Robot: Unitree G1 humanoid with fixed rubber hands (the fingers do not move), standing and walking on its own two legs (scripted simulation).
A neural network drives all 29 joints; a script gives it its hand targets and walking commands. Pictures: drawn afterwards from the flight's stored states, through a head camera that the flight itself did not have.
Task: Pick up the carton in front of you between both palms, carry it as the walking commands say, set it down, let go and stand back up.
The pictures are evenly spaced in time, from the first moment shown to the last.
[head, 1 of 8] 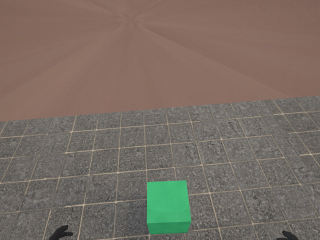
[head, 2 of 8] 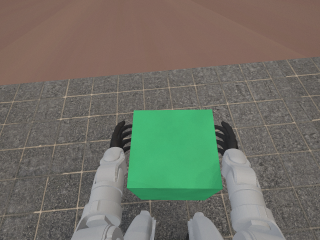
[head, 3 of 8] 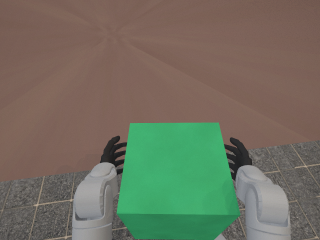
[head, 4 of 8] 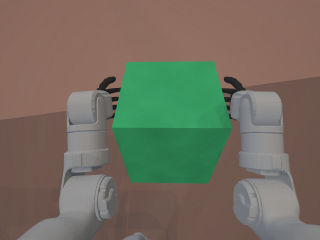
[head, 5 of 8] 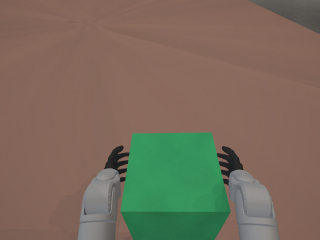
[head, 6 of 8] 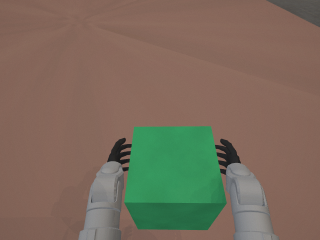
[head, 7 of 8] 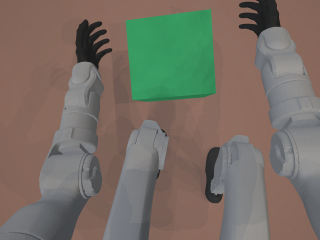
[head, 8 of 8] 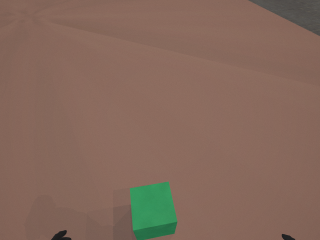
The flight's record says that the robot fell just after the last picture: no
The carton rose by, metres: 1.11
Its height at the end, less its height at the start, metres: +0.38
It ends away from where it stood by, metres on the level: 5.55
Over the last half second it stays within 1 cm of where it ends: yes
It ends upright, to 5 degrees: yes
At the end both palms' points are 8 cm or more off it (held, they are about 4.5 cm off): yes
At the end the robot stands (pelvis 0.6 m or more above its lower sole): yes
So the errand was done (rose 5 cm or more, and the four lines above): yes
